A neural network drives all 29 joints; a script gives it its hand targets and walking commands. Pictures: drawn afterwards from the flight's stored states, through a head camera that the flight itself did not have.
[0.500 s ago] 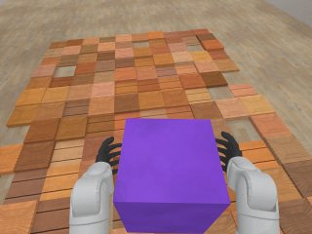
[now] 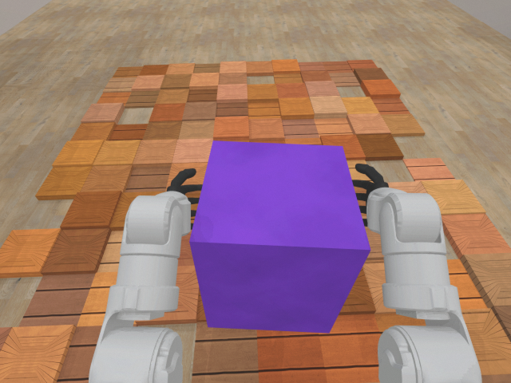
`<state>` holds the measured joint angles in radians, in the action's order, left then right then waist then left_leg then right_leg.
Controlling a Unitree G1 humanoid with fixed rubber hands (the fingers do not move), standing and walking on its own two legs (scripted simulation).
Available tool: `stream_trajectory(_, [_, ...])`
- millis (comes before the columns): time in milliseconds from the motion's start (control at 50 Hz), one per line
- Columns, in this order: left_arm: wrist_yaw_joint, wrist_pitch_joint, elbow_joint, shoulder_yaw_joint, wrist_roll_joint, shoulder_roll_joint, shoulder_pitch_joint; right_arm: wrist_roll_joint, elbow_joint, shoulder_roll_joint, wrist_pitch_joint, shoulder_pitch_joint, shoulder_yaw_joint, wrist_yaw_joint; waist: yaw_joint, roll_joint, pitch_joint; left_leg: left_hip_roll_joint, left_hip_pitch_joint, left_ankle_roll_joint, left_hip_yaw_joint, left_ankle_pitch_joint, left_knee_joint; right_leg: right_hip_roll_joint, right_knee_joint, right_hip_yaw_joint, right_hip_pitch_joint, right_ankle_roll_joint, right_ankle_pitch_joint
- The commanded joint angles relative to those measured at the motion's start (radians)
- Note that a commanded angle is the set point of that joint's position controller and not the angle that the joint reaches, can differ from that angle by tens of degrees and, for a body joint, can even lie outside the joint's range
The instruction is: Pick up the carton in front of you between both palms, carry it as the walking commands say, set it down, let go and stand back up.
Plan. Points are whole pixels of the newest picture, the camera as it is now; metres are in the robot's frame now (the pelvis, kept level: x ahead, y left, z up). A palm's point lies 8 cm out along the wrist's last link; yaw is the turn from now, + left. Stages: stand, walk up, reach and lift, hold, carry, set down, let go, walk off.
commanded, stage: carry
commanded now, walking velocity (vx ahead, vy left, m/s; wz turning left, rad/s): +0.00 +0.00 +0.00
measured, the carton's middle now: (272, 239) +0.35 +0.01 +0.04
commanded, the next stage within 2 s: none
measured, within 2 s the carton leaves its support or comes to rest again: neither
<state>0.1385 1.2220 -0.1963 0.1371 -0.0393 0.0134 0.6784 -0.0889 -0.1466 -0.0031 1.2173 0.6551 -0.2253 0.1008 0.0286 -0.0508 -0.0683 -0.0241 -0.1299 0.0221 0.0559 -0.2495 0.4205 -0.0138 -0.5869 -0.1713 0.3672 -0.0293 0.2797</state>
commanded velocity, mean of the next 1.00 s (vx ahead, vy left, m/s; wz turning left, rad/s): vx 0.00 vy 0.00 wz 0.00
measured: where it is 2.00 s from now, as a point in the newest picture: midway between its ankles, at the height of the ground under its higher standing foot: outside the picture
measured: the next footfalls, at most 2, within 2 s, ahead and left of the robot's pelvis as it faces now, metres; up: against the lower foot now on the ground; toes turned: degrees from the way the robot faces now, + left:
none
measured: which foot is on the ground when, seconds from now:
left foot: down 0.00-1.00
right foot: down 0.00-1.00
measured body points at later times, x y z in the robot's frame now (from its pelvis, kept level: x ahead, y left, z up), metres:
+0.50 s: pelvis -0.01 -0.01 +0.00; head +0.02 +0.00 +0.45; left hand +0.36 +0.14 +0.11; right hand +0.36 -0.16 +0.11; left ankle -0.09 +0.07 -0.74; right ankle +0.02 -0.11 -0.72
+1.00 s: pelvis -0.08 -0.03 -0.02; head -0.07 -0.02 +0.43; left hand +0.28 +0.13 +0.10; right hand +0.29 -0.17 +0.11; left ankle -0.09 +0.07 -0.76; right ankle +0.01 -0.11 -0.74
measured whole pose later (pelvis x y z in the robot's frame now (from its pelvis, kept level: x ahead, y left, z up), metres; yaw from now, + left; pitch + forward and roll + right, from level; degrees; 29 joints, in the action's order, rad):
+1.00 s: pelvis -0.08 -0.03 -0.02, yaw +1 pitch +1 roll -2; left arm 0.14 1.23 -0.17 0.18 -0.05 0.00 0.67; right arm -0.08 -0.17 0.01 1.21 0.68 -0.23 0.11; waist 0.01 -0.02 -0.04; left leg -0.02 -0.23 0.03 0.05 -0.28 0.48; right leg -0.01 -0.57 -0.17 0.42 -0.03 0.43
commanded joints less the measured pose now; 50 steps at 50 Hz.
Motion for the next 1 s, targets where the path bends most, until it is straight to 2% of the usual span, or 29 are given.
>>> stream_trajectory(0, [-0.241,-0.042,0.165,-0.545,0.436,-1.142,0.733,0.449,0.094,1.095,-0.010,0.709,0.593,-0.233,-0.034,-0.005,-0.419,-0.133,0.185,-0.029,-0.057,0.868,0.051,0.087,0.020,0.079,-0.168,-0.035,-0.430])
stream_trajectory(80, [-0.233,-0.035,0.176,-0.535,0.418,-1.140,0.742,0.460,0.093,1.121,-0.003,0.731,0.597,-0.233,-0.036,0.012,-0.439,-0.119,0.161,-0.037,-0.056,0.808,0.041,0.103,0.012,0.090,-0.212,-0.048,-0.518])
stream_trajectory(140, [-0.229,-0.032,0.181,-0.536,0.405,-1.135,0.738,0.463,0.088,1.132,-0.001,0.730,0.601,-0.233,-0.036,0.015,-0.446,-0.114,0.157,-0.040,-0.053,0.791,0.028,0.108,0.005,0.096,-0.221,-0.056,-0.537])
stream_trajectory(280, [-0.227,-0.032,0.207,-0.560,0.399,-1.130,0.745,0.464,0.101,1.140,-0.004,0.732,0.618,-0.236,-0.042,-0.008,-0.454,-0.123,0.194,-0.034,-0.053,0.861,0.056,0.093,0.003,0.086,-0.177,-0.054,-0.472])
stream_trajectory(420, [-0.234,-0.032,0.215,-0.579,0.407,-1.128,0.738,0.457,0.113,1.133,-0.005,0.718,0.633,-0.234,-0.042,0.003,-0.461,-0.124,0.185,-0.026,-0.053,0.790,0.057,0.107,-0.009,0.100,-0.173,-0.063,-0.488])
stream_trajectory(580, [-0.242,-0.036,0.193,-0.577,0.409,-1.126,0.733,0.451,0.089,1.129,-0.007,0.708,0.629,-0.239,-0.040,-0.007,-0.443,-0.146,0.169,-0.005,-0.061,0.751,0.056,0.108,-0.015,0.109,-0.135,-0.062,-0.379])
stream_trajectory(700, [-0.241,-0.041,0.165,-0.565,0.405,-1.126,0.725,0.448,0.059,1.126,-0.006,0.698,0.615,-0.244,-0.034,-0.008,-0.418,-0.152,0.109,0.011,-0.068,0.561,0.041,0.114,-0.016,0.128,-0.118,-0.065,-0.222])
stream_trajectory(740, [-0.244,-0.042,0.175,-0.566,0.410,-1.130,0.743,0.446,0.059,1.127,-0.012,0.704,0.614,-0.243,-0.034,-0.011,-0.408,-0.150,0.048,0.022,-0.075,0.466,0.037,0.121,-0.002,0.134,-0.151,-0.065,-0.227])
stream_trajectory(840, [-0.244,-0.037,0.203,-0.574,0.430,-1.139,0.779,0.449,0.084,1.128,-0.011,0.723,0.620,-0.233,-0.033,0.024,-0.420,-0.124,0.001,0.020,-0.089,0.231,0.022,0.151,0.026,0.171,-0.193,-0.066,-0.253])
stream_trajectory(980, [-0.255,-0.031,0.147,-0.545,0.412,-1.129,0.741,0.434,0.036,1.120,-0.017,0.691,0.605,-0.233,-0.031,0.034,-0.394,-0.108,-0.065,0.029,-0.101,0.024,-0.017,0.152,0.072,0.170,-0.231,-0.050,-0.144])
